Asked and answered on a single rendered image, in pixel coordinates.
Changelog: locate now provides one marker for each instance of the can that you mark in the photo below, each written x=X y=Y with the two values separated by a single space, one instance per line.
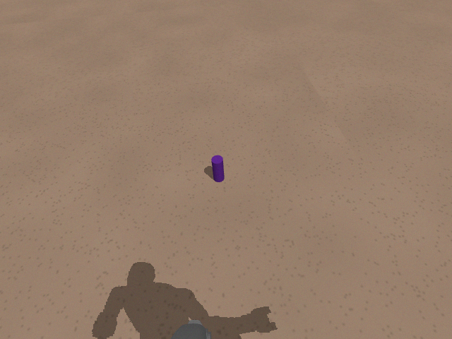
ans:
x=218 y=169

